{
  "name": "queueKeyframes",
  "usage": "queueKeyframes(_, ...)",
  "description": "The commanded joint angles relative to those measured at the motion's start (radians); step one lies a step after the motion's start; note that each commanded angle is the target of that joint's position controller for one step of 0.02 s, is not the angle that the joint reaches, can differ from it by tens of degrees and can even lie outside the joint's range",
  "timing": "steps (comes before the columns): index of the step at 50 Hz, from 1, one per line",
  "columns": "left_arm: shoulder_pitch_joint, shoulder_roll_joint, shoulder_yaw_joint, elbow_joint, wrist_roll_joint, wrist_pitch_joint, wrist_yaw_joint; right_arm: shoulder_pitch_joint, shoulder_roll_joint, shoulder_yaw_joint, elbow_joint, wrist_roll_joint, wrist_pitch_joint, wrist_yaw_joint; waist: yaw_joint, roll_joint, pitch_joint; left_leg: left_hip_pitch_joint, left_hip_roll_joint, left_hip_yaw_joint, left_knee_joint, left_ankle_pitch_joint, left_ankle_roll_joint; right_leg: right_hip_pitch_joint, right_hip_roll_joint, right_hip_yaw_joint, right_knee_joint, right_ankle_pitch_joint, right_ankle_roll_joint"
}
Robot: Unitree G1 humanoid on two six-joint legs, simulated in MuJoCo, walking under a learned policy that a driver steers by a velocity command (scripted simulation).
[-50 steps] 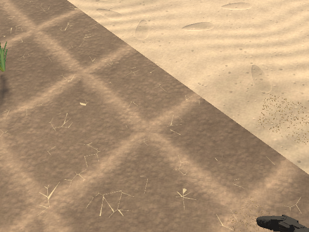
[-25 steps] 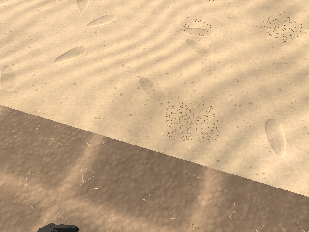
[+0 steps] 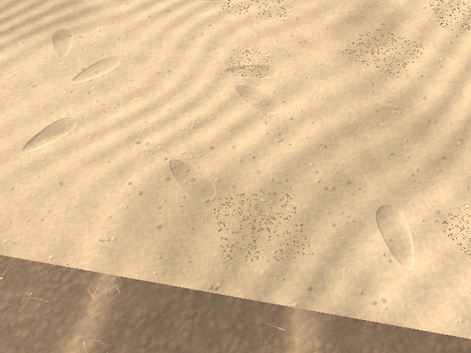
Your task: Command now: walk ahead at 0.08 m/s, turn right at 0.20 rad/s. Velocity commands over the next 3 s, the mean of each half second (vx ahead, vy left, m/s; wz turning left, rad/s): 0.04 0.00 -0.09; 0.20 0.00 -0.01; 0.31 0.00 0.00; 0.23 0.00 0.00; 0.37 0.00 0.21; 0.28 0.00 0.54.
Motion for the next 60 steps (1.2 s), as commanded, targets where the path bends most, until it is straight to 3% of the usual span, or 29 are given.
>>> queueKeyframes(1,0.042,0.133,0.026,-0.031,0.007,-0.001,0.009,0.001,-0.084,-0.019,-0.055,0.006,-0.017,-0.009,0.001,-0.117,-0.081,0.083,-0.026,0.005,-0.088,-0.050,0.025,0.086,-0.318,0.156,0.047,0.890,-0.079)
queueKeyframes(4,-0.010,0.123,0.015,-0.026,-0.010,0.001,0.017,0.083,-0.068,-0.014,-0.022,0.007,-0.032,-0.018,-0.054,-0.095,-0.071,0.301,-0.031,-0.002,-0.370,0.073,0.064,0.019,-0.288,0.177,0.122,0.750,-0.033)
queueKeyframes(5,-0.008,0.101,0.005,-0.035,-0.016,-0.009,0.018,0.126,-0.092,-0.016,-0.010,-0.003,-0.045,-0.026,-0.064,-0.030,-0.118,0.463,0.064,-0.100,-0.442,0.374,0.083,-0.050,-0.244,0.165,0.170,0.588,0.013)
queueKeyframes(6,0.088,0.067,-0.002,-0.034,-0.013,-0.011,0.018,0.133,-0.166,-0.024,-0.024,-0.001,-0.049,-0.030,-0.009,0.128,-0.178,0.579,0.267,-0.278,-0.390,0.814,0.173,-0.119,-0.141,0.089,0.284,0.097,0.046)
queueKeyframes(7,0.127,0.082,0.005,0.004,-0.015,0.015,0.023,0.115,-0.132,-0.014,-0.021,0.020,-0.036,-0.026,-0.027,0.181,-0.225,0.530,0.351,-0.368,-0.392,0.880,0.315,-0.125,-0.061,0.025,0.344,-0.323,0.061)
queueKeyframes(8,0.060,0.111,0.009,0.005,-0.007,0.032,0.024,0.102,-0.094,0.000,-0.023,0.014,-0.036,-0.018,-0.046,0.124,-0.170,0.471,0.338,-0.385,-0.446,0.749,0.334,-0.156,-0.069,0.022,0.421,-0.389,0.071)
queueKeyframes(10,-0.004,0.092,0.008,0.011,-0.008,0.052,0.015,0.034,-0.075,0.013,-0.019,0.001,-0.033,-0.018,-0.022,0.061,-0.114,0.365,0.250,-0.283,-0.504,0.493,0.267,-0.127,-0.091,0.026,0.437,-0.329,0.099)
queueKeyframes(12,0.018,0.063,-0.004,0.038,-0.007,0.063,0.007,-0.012,-0.089,0.011,-0.007,-0.001,-0.028,-0.023,0.007,0.101,-0.088,0.313,0.162,-0.188,-0.525,0.338,0.197,-0.070,-0.107,-0.005,0.320,-0.251,0.123)
queueKeyframes(16,0.025,0.044,-0.015,0.095,-0.009,0.059,0.015,-0.001,-0.111,0.002,0.023,0.012,-0.017,-0.017,0.001,0.081,-0.102,0.320,0.111,-0.159,-0.496,0.132,0.147,0.025,-0.107,-0.058,0.034,-0.015,0.123)
queueKeyframes(18,-0.023,0.079,-0.015,0.091,0.008,0.045,0.018,0.017,-0.105,0.000,0.034,0.013,-0.017,-0.012,-0.024,0.044,-0.081,0.252,0.092,-0.172,-0.511,-0.054,0.084,0.063,-0.184,0.040,-0.021,0.076,0.108)
queueKeyframes(19,-0.045,0.112,-0.008,0.100,0.005,0.040,0.017,0.029,-0.101,-0.004,0.038,0.017,-0.014,-0.006,-0.053,-0.017,-0.029,0.257,0.048,-0.137,-0.529,-0.116,0.067,-0.031,-0.204,0.064,-0.005,0.029,0.089)
queueKeyframes(21,-0.051,0.081,-0.016,0.126,-0.002,0.025,0.013,0.020,-0.090,-0.005,0.066,0.014,-0.009,-0.004,-0.045,-0.062,-0.003,0.355,0.036,-0.110,-0.488,-0.050,0.062,-0.136,-0.211,0.083,-0.056,-0.040,0.076)
queueKeyframes(23,-0.054,0.080,-0.018,0.146,-0.002,0.013,0.019,0.040,-0.087,-0.007,0.093,0.011,-0.013,-0.003,-0.054,-0.087,-0.027,0.404,0.037,-0.099,-0.454,0.046,0.068,-0.134,-0.216,0.090,-0.082,-0.012,0.074)
queueKeyframes(31,-0.032,0.074,-0.023,0.222,-0.006,0.005,0.026,0.063,-0.073,-0.005,0.192,0.011,-0.016,-0.006,-0.051,-0.056,-0.015,0.405,0.035,-0.090,-0.465,0.096,0.053,-0.097,-0.226,0.089,-0.107,0.024,0.058)
queueKeyframes(32,-0.013,0.072,-0.024,0.234,-0.005,0.005,0.026,0.075,-0.069,-0.003,0.206,0.010,-0.015,-0.005,-0.047,-0.059,-0.035,0.412,0.022,-0.081,-0.463,0.014,0.052,-0.089,-0.222,0.092,-0.125,-0.074,0.052)
queueKeyframes(34,0.010,0.118,-0.004,0.245,-0.004,0.013,0.024,0.070,-0.082,-0.011,0.210,0.003,-0.011,-0.002,-0.033,-0.101,0.002,0.327,-0.041,-0.028,-0.373,-0.231,0.064,-0.106,-0.221,0.132,-0.141,-0.377,0.005)
queueKeyframes(36,0.055,0.147,0.012,0.252,-0.002,0.019,0.022,0.013,-0.062,-0.009,0.187,-0.007,-0.010,0.008,0.002,-0.162,0.087,0.151,-0.084,0.029,-0.237,-0.273,0.067,-0.089,-0.316,0.269,-0.230,-0.590,-0.064)
queueKeyframes(38,0.064,0.136,0.019,0.256,0.002,0.010,0.022,-0.014,-0.046,-0.006,0.166,-0.016,-0.025,0.015,0.013,-0.187,0.128,0.043,-0.038,0.044,-0.096,-0.194,0.070,-0.049,-0.418,0.365,-0.284,-0.540,-0.123)
queueKeyframes(42,0.054,0.126,0.029,0.263,0.005,-0.025,0.013,-0.001,-0.065,-0.019,0.148,-0.003,-0.068,0.030,-0.011,-0.161,0.096,0.062,-0.010,0.046,-0.147,-0.192,0.084,0.025,-0.389,0.260,-0.227,-0.282,-0.116)
queueKeyframes(44,-0.002,0.124,0.032,0.253,-0.006,-0.030,0.009,0.132,-0.039,-0.022,0.190,0.006,-0.077,0.030,-0.088,-0.142,0.071,0.339,-0.054,0.102,-0.314,-0.076,0.090,-0.123,-0.333,0.161,-0.147,-0.206,-0.080)
queueKeyframes(45,-0.012,0.108,0.029,0.247,-0.003,-0.034,0.007,0.251,-0.052,-0.033,0.237,0.007,-0.079,0.024,-0.131,-0.090,0.041,0.527,-0.085,0.094,-0.369,-0.068,0.088,-0.227,-0.290,0.117,-0.045,-0.155,-0.057)
queueKeyframes(46,-0.034,0.064,0.016,0.228,0.001,-0.045,0.002,0.378,-0.118,-0.054,0.268,-0.006,-0.088,0.010,-0.183,0.081,-0.001,0.682,0.065,-0.131,-0.502,-0.213,0.112,-0.347,-0.197,0.001,0.230,-0.107,-0.017)
queueKeyframes(47,-0.030,0.001,0.001,0.186,-0.001,-0.055,-0.008,0.507,-0.235,-0.079,0.294,0.000,-0.086,0.009,-0.191,0.310,-0.067,0.784,0.316,-0.597,-0.678,-0.477,0.213,-0.545,-0.067,-0.122,0.528,-0.291,0.022)
queueKeyframes(48,-0.058,0.078,0.018,0.181,0.021,-0.052,-0.012,0.441,-0.165,-0.061,0.296,0.000,-0.075,0.009,-0.138,0.156,0.008,0.664,0.353,-0.664,-0.697,-0.566,0.251,-0.593,-0.124,-0.045,0.692,-0.300,0.005)
queueKeyframes(49,-0.089,0.074,0.020,0.178,0.018,-0.054,-0.024,0.320,-0.120,-0.049,0.251,-0.004,-0.079,0.014,-0.090,0.042,0.080,0.572,0.315,-0.563,-0.686,-0.523,0.242,-0.607,-0.179,-0.024,0.739,-0.194,-0.005)
queueKeyframes(50,-0.086,0.054,0.015,0.186,0.010,-0.059,-0.035,0.256,-0.102,-0.043,0.230,-0.005,-0.087,0.017,-0.062,0.004,0.083,0.524,0.267,-0.459,-0.693,-0.398,0.223,-0.577,-0.209,-0.025,0.727,-0.108,0.000)
queueKeyframes(52,-0.073,0.041,0.014,0.198,0.019,-0.055,-0.045,0.240,-0.065,-0.029,0.230,0.002,-0.105,0.011,-0.036,0.017,0.052,0.511,0.195,-0.298,-0.700,-0.146,0.190,-0.521,-0.237,-0.050,0.680,-0.013,0.027)
queueKeyframes(54,-0.085,0.035,0.014,0.194,0.020,-0.043,-0.049,0.305,-0.050,-0.022,0.259,0.004,-0.116,0.008,-0.037,0.031,0.028,0.549,0.172,-0.213,-0.680,0.081,0.190,-0.535,-0.229,-0.085,0.665,0.025,0.048)
queueKeyframes(60,-0.324,-0.009,-0.005,0.096,0.010,-0.030,-0.048,0.372,-0.028,-0.005,0.289,0.005,-0.115,0.000,-0.069,0.036,0.081,0.515,0.125,-0.066,-0.660,0.451,0.193,-0.546,-0.199,-0.170,0.397,0.151,0.087)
